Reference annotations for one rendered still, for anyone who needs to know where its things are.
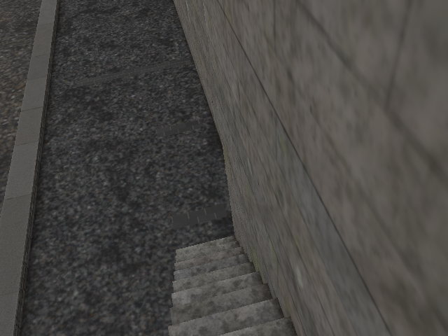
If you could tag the stairs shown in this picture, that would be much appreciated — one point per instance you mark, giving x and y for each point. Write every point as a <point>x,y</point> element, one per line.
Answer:
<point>217,292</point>

